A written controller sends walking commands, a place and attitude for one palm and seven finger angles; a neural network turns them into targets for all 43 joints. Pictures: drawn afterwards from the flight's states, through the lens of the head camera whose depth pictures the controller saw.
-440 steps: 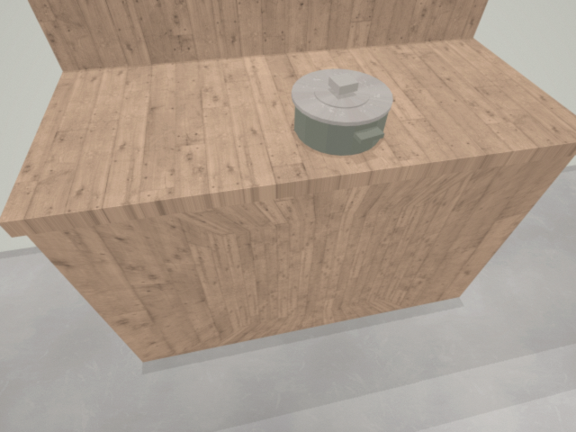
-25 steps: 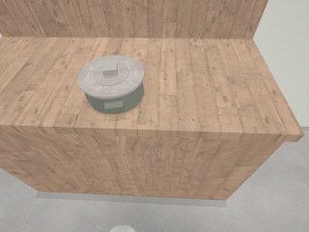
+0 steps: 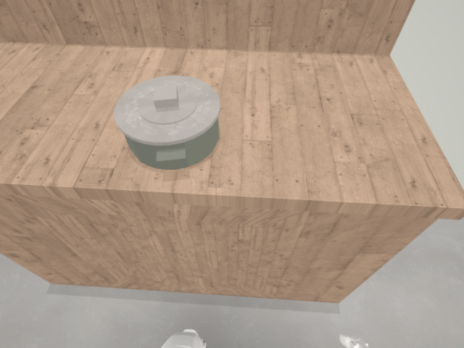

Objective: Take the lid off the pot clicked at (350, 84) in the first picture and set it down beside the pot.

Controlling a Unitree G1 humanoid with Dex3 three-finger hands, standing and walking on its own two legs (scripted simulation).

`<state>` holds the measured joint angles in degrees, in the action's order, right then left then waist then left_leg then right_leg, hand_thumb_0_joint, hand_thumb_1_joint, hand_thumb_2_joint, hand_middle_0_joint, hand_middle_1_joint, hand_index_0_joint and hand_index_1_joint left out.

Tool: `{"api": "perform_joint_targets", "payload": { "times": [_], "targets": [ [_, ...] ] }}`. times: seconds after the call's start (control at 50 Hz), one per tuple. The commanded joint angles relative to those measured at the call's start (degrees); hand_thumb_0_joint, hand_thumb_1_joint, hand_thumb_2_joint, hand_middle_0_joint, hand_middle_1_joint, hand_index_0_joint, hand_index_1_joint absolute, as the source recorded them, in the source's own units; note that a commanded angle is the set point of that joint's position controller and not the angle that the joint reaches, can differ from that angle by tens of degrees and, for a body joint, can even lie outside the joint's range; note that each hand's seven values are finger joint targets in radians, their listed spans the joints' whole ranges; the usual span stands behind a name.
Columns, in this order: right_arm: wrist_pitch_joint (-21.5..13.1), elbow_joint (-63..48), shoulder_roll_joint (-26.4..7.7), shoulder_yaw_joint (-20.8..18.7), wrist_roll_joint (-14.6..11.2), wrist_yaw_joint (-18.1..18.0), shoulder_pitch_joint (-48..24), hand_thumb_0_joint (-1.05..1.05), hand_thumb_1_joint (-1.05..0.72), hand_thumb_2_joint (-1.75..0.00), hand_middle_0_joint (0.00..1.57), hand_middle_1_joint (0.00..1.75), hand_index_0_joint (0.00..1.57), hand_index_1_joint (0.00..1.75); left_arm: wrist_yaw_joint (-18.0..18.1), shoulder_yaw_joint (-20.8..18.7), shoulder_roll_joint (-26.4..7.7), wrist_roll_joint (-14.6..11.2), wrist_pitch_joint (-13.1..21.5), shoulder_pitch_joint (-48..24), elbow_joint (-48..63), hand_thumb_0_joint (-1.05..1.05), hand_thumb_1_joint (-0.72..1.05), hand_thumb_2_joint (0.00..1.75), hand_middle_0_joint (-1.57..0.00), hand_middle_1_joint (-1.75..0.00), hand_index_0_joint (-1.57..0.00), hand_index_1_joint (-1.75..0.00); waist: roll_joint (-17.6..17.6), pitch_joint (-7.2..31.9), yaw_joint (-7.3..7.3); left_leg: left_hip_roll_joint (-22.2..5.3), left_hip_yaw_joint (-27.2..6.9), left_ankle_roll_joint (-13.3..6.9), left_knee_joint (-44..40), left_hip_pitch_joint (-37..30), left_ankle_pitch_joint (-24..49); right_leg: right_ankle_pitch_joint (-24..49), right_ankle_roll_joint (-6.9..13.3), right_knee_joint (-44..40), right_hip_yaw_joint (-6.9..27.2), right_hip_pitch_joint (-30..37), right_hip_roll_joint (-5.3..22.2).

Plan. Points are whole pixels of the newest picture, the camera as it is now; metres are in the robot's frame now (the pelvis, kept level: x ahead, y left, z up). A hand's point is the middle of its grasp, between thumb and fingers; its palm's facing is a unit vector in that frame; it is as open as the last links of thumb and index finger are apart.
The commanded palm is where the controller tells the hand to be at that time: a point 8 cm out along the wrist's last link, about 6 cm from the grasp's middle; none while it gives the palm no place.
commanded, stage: come to a stop and stand still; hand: left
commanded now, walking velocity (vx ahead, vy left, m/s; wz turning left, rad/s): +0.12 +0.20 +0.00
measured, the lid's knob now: (166, 96) +0.51 +0.18 +0.14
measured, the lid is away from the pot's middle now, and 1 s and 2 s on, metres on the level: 0.00 0.00 0.00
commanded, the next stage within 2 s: look again from close up in 0.38 s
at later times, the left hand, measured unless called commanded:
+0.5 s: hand out of the picture +0.02 +0.18 -0.16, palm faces +0.03 -0.98 -0.22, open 7.4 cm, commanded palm none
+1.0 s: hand out of the picture +0.05 +0.18 -0.16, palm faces +0.06 -0.98 -0.20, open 7.3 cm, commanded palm none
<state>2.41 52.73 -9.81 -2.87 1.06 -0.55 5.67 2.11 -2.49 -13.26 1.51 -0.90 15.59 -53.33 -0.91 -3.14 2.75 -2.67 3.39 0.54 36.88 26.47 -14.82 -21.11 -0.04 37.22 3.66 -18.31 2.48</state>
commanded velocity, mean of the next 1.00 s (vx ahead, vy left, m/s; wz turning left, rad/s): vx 0.02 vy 0.01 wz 0.00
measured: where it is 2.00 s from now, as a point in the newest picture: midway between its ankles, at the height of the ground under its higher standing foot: outside the picture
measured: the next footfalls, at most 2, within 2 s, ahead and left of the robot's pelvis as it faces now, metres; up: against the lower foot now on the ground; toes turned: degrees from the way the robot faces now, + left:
left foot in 0.12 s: +0.07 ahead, +0.11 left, +0.00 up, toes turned +3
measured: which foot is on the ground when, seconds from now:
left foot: up 0.00-0.10, down 0.12-1.00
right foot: down 0.00-1.00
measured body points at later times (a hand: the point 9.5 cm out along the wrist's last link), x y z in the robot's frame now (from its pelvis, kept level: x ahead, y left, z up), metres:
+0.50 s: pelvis +0.00 +0.00 +0.01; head +0.00 +0.00 +0.46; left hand +0.02 +0.23 -0.14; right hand -0.02 -0.22 -0.15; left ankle +0.03 +0.11 -0.72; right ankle -0.01 -0.12 -0.72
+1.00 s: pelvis +0.04 +0.00 +0.02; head +0.06 +0.01 +0.47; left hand +0.04 +0.23 -0.14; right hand +0.10 -0.23 -0.13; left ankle +0.03 +0.11 -0.72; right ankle -0.01 -0.12 -0.72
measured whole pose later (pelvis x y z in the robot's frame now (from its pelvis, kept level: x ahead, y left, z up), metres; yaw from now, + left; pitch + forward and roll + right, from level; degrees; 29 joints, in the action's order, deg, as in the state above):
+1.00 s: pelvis +0.04 +0.00 +0.02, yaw +2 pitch +0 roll +0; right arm -1.1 60.8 -9.4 -0.6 0.6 -1.5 11.1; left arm 1.6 0.0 -10.2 1.0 0.7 15.4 -60.8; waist -1.3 -2.4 0.9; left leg 0.7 1.8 -1.0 28.7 13.3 -15.5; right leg -19.7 0.6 28.5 0.9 -9.0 -0.5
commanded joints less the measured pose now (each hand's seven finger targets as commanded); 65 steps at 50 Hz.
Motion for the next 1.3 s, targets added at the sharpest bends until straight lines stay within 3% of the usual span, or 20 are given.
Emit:
{"api": "perform_joint_targets", "payload": {
  "times": [0.0,0.02,0.04,0.06,0.08,0.1,0.12,0.14,0.16,0.18,0.2,0.24,0.28,0.3,0.32,0.38,0.42,0.48,0.64,1.28],
  "targets": [
    [-0.4,-6.0,-2.6,-0.4,-0.2,1.8,5.7,0.00,-0.90,-0.90,0.20,0.30,0.20,0.30,0.7,-0.9,-10.7,0.3,3.2,0.4,4.3,0.00,0.90,0.90,-0.20,-0.30,-0.20,-0.30,-2.0,9.2,-4.92,3.8,-0.4,0.9,17.2,-3.6,-9.6,7.6,9.1,-16.5,14.0,0.3,10.4],
    [-0.9,-7.3,-4.7,-0.6,-0.5,1.7,4.6,0.00,-0.90,-0.90,0.20,0.30,0.20,0.30,1.0,-1.4,-10.0,0.1,3.6,-1.3,4.2,0.00,0.90,0.90,-0.20,-0.30,-0.20,-0.30,-17.8,4.3,-4.04,1.6,-2.9,0.1,17.9,1.5,-11.0,11.6,9.7,-16.1,15.8,0.9,11.8],
    [-1.3,-7.3,-6.3,-0.8,-0.5,1.4,5.3,0.00,-0.90,-0.90,0.20,0.30,0.20,0.30,1.2,-0.9,-8.2,0.1,3.5,-3.0,4.3,0.00,0.90,0.90,-0.20,-0.30,-0.20,-0.30,-21.3,1.5,-4.80,-0.1,-4.0,-0.4,15.6,0.4,-11.3,11.9,9.9,-16.0,13.3,-0.8,12.1],
    [-1.7,-6.5,-6.0,-0.7,-0.4,1.2,7.0,0.00,-0.90,-0.90,0.20,0.30,0.20,0.30,1.2,-0.7,-7.5,0.2,2.9,-3.4,4.6,0.00,0.90,0.90,-0.20,-0.30,-0.20,-0.30,-16.9,1.2,-5.29,0.1,-3.0,-0.5,8.4,-4.7,-10.7,9.7,8.7,-14.2,9.4,-2.4,10.4],
    [-2.0,-5.3,-5.5,-0.3,-0.3,1.0,8.9,0.00,-0.90,-0.90,0.20,0.30,0.20,0.30,0.9,-1.1,-8.4,0.3,2.4,-3.8,4.3,0.00,0.90,0.90,-0.20,-0.30,-0.20,-0.30,-8.6,1.0,-5.23,1.6,-0.4,-0.2,-0.2,-12.9,-7.1,6.6,7.1,-11.4,6.8,-6.3,9.3],
    [-2.4,-3.9,-5.3,0.1,-0.1,0.9,11.5,0.00,-0.90,-0.90,0.20,0.30,0.20,0.30,0.9,-0.6,-7.5,0.0,1.8,-3.2,4.4,0.00,0.90,0.90,-0.20,-0.30,-0.20,-0.30,-1.9,-1.2,-5.77,1.7,-1.5,-0.6,-6.3,-16.8,-5.8,-2.5,5.2,-9.0,5.0,-10.1,6.3],
    [-2.6,-2.9,-6.8,0.2,0.6,0.8,13.2,0.00,-0.90,-0.90,0.20,0.30,0.20,0.30,0.8,-0.1,-5.7,-0.1,1.1,-2.5,4.4,0.00,0.90,0.90,-0.20,-0.30,-0.20,-0.30,5.6,-4.2,-5.32,-1.5,-6.3,-2.4,-11.4,-13.9,-8.3,-10.2,3.5,-4.5,1.2,-10.9,1.0],
    [-2.6,-2.4,-8.5,-0.1,1.0,0.9,13.8,0.00,-0.90,-0.90,0.20,0.30,0.20,0.30,0.6,0.4,-4.3,0.0,0.3,-1.5,4.0,0.00,0.90,0.90,-0.20,-0.30,-0.20,-0.30,15.6,-4.7,-5.17,-5.7,-15.3,-5.1,-18.8,-7.5,-18.4,-14.6,1.7,2.4,-5.5,-7.8,-2.9],
    [-2.6,-2.3,-9.4,-0.3,0.9,0.7,12.8,0.00,-0.90,-0.90,0.20,0.30,0.20,0.30,0.4,0.7,-3.6,0.1,0.2,-0.1,3.4,0.00,0.90,0.90,-0.20,-0.30,-0.20,-0.30,16.5,-5.9,-4.18,-8.0,-21.7,-8.0,-23.0,-2.8,-23.6,-12.0,1.3,6.7,-6.5,-6.0,-4.3],
    [-2.6,-2.6,-9.8,-0.5,0.8,0.6,11.1,0.00,-0.90,-0.90,0.20,0.30,0.20,0.30,0.1,0.7,-3.9,0.0,0.4,1.6,2.7,0.00,0.90,0.90,-0.20,-0.30,-0.20,-0.30,11.3,-4.8,-2.35,-8.5,-22.0,-9.1,-22.2,-2.7,-22.7,-9.6,1.7,7.9,-6.2,-5.0,-4.4],
    [-2.5,-2.6,-10.1,-0.8,0.7,0.4,10.5,0.00,-0.90,-0.90,0.20,0.30,0.20,0.30,-0.2,0.5,-2.9,-0.3,0.5,2.5,1.8,0.00,0.90,0.90,-0.20,-0.30,-0.20,-0.30,6.1,-2.7,-2.08,-7.4,-18.9,-8.6,-21.1,-0.8,-21.7,-6.6,1.9,7.1,-5.8,-1.1,-4.2],
    [-2.7,-2.4,-8.7,-0.2,0.3,0.1,8.7,0.00,-0.90,-0.90,0.20,0.30,0.20,0.30,-0.4,0.6,-2.2,-0.4,1.0,5.2,0.7,0.00,0.90,0.90,-0.20,-0.30,-0.20,-0.30,3.5,-0.8,-0.10,-4.7,-13.4,-6.5,-17.4,2.9,-21.2,-5.1,2.1,-3.1,-2.5,5.8,-2.6],
    [-2.6,-2.0,-5.5,0.3,0.2,-0.1,9.2,0.00,-0.90,-0.90,0.20,0.30,0.20,0.30,-0.4,0.2,-4.9,-0.5,1.7,5.4,0.7,0.00,0.90,0.90,-0.20,-0.30,-0.20,-0.30,-3.6,-0.7,-0.39,1.6,-5.5,-3.0,-7.2,0.7,-14.9,-13.5,5.4,-15.8,9.8,3.5,3.7],
    [-2.3,-1.7,-4.7,0.3,0.1,-0.1,10.3,0.00,-0.90,-0.90,0.20,0.30,0.20,0.30,-0.4,0.0,-6.6,-0.7,1.8,3.8,1.0,0.00,0.90,0.90,-0.20,-0.30,-0.20,-0.30,-9.6,-2.7,-1.69,3.0,-2.4,-1.4,-0.7,-1.3,-11.7,-20.5,7.6,-22.2,16.2,-1.3,8.9],
    [-2.1,-0.6,-4.2,0.2,0.2,0.1,12.1,0.00,-0.90,-0.90,0.20,0.30,0.20,0.30,-0.1,-0.2,-7.1,-0.8,1.9,1.5,1.8,0.00,0.90,0.90,-0.20,-0.30,-0.20,-0.30,-10.9,-3.6,-3.04,2.5,-2.5,-1.0,2.0,-4.6,-8.4,-21.5,8.9,-25.0,18.3,-6.1,11.2],
    [-2.9,2.5,-2.5,1.0,0.1,0.0,17.8,0.00,-0.90,-0.90,0.20,0.30,0.20,0.30,0.1,0.1,-5.4,-0.8,2.2,-1.5,2.4,0.00,0.90,0.90,-0.20,-0.30,-0.20,-0.30,-5.2,-1.6,-5.42,1.5,-4.0,-1.4,-6.9,-14.6,-2.0,-9.0,6.0,-17.8,7.3,-8.7,5.0],
    [-3.5,3.2,-4.0,1.0,0.2,-0.2,17.6,0.00,-0.90,-0.90,0.20,0.30,0.20,0.30,0.0,0.4,-4.0,-0.9,1.8,-0.2,1.6,0.00,0.90,0.90,-0.20,-0.30,-0.20,-0.30,1.7,-2.4,-4.28,-1.2,-7.4,-2.5,-12.4,-11.1,-6.4,-7.7,4.0,-13.1,2.8,-5.7,1.5],
    [-4.1,3.5,-4.8,1.0,-0.1,-0.5,15.2,0.00,-0.90,-0.90,0.20,0.30,0.20,0.30,-0.2,0.6,-3.0,-0.9,1.7,3.1,-0.6,0.00,0.90,0.90,-0.20,-0.30,-0.20,-0.30,5.2,-1.2,-2.09,-4.3,-12.0,-4.2,-18.0,-7.5,-7.7,-0.6,2.8,-10.1,-0.8,1.2,-0.6],
    [-4.8,5.9,-3.9,1.3,-0.6,-1.1,14.0,0.00,-0.90,-0.90,0.20,0.30,0.20,0.30,0.1,1.0,-2.6,-0.9,2.5,3.7,-3.9,0.00,0.90,0.90,-0.20,-0.30,-0.20,-0.30,1.4,2.1,-2.69,-2.5,-7.4,-3.2,-12.6,-14.1,7.9,11.0,2.9,-12.4,1.5,3.9,2.0],
    [-4.3,7.8,-5.7,1.5,-0.6,-1.4,8.9,0.00,-0.90,-0.90,0.20,0.30,0.20,0.30,0.4,0.5,-4.7,-1.1,2.3,2.4,-4.7,0.00,0.90,0.90,-0.20,-0.30,-0.20,-0.30,-0.6,3.5,-2.13,-2.8,-6.8,-2.6,-11.1,-19.1,19.8,23.5,1.9,-13.4,0.3,10.0,3.3]
  ]
}}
